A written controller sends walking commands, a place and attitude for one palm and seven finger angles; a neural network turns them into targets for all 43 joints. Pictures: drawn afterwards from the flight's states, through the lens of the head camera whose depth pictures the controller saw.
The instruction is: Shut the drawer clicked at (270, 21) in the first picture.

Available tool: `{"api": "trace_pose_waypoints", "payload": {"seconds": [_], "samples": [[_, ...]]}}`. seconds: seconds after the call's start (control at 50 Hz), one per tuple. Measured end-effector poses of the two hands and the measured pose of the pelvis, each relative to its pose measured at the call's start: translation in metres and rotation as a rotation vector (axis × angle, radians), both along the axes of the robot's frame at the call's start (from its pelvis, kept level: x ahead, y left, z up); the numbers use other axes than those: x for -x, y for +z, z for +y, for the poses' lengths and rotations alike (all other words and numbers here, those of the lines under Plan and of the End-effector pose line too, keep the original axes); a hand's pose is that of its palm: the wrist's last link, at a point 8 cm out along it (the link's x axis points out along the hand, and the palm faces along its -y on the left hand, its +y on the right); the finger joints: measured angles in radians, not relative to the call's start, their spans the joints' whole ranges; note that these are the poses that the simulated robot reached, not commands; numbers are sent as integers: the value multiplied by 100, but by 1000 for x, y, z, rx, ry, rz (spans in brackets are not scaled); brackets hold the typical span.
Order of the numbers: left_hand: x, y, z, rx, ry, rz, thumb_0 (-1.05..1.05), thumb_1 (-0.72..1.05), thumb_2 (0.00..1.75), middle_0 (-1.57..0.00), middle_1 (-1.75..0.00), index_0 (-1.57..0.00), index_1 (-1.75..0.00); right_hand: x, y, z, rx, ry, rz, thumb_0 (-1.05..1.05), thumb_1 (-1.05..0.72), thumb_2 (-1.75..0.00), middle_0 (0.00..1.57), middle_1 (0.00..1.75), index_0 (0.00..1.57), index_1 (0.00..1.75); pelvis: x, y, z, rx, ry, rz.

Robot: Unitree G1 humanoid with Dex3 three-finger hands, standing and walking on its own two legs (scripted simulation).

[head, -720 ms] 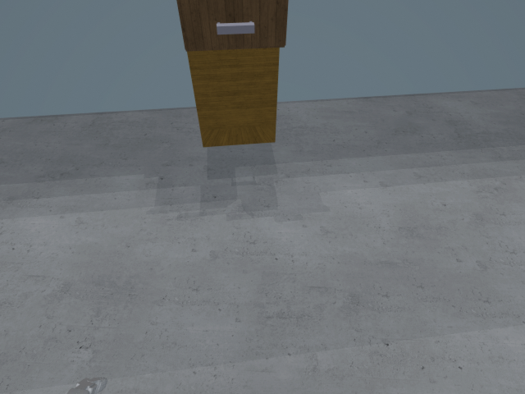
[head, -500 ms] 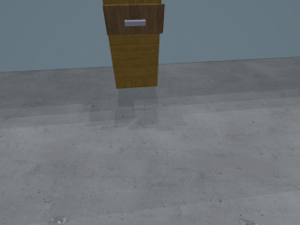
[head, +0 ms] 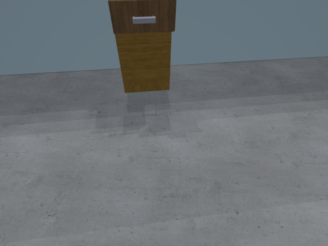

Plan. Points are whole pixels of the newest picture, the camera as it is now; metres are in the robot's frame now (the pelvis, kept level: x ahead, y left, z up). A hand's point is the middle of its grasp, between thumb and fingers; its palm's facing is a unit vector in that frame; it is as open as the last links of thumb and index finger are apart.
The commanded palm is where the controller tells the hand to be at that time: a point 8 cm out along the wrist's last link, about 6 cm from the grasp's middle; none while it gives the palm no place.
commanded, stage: stand and wait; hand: left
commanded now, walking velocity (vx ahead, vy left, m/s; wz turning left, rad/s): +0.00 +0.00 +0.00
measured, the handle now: (144, 18) +1.31 +0.19 +0.02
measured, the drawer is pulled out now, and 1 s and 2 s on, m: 0.28 0.28 0.28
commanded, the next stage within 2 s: look at it before walking up in 0.10 s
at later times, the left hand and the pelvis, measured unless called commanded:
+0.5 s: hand out of the picture +0.07 +0.24 -0.15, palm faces -0.04 -0.94 -0.33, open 7.4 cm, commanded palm none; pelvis -0.01 +0.00 +0.00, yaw +0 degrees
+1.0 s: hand out of the picture +0.06 +0.23 -0.17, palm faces -0.03 -0.96 -0.28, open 7.4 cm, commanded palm none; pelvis +0.02 +0.00 +0.00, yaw -2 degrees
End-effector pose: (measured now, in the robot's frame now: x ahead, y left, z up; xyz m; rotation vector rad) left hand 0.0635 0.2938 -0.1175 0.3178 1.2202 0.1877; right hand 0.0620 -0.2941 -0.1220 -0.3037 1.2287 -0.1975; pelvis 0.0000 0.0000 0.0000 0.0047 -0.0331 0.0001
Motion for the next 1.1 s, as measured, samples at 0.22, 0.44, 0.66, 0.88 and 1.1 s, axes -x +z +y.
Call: {"api": "trace_pose_waypoints", "payload": {"seconds": [0.22,0.44,0.66,0.88,1.1], "samples": [[-6,2,-4,5,-16,-29,1,90,90,-21,-30,-21,-30,5,-1,3,-15,-4,-9,1,-91,-90,20,30,21,30,6,1,0,-1,-3,-1],[-5,1,-6,11,-18,-28,1,90,90,-21,-30,-21,-30,5,1,4,-15,-3,-11,1,-91,-90,20,30,21,30,7,1,0,0,-4,2],[0,0,-4,9,-10,-4,1,90,90,-21,-30,-21,-30,2,1,3,-10,-1,-4,1,-91,-90,20,30,21,30,4,2,0,0,-4,4],[0,0,-4,6,-1,7,1,90,90,-21,-30,-21,-30,-5,0,5,-12,3,-3,1,-91,-90,20,30,21,30,0,2,0,0,-5,8],[27,-36,-40,139,53,143,0,90,90,-20,-30,-20,-30,17,-26,47,-92,-70,96,1,-91,-90,20,30,20,30,-42,-13,8,30,-39,30]]}}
